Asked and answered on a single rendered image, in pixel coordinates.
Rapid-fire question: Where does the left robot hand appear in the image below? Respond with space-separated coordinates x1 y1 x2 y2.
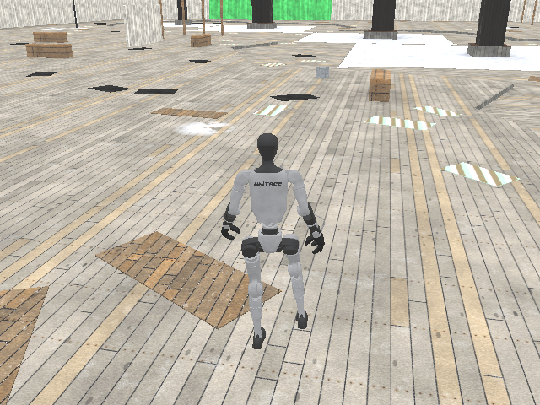
221 225 240 240

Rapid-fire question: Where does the robot left foot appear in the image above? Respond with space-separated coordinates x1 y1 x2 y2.
252 327 266 349

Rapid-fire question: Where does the robot right upper arm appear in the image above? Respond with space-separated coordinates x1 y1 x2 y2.
286 170 311 217

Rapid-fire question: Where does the robot right forearm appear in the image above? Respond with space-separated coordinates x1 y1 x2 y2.
303 203 321 238

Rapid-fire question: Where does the right robot hand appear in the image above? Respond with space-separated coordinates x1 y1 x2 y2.
305 233 325 254

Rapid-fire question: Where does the robot left thigh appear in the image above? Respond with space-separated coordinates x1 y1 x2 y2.
241 236 263 298

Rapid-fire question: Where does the robot left upper arm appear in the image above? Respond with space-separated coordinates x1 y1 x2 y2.
228 170 251 216

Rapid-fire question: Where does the robot left forearm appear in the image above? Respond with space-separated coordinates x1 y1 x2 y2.
223 203 236 230

